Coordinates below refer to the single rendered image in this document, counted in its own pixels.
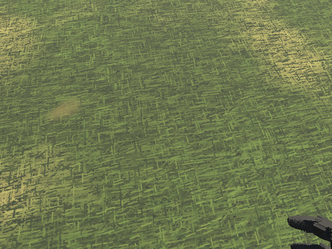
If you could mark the robot right hand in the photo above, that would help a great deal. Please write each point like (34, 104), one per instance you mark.
(319, 226)

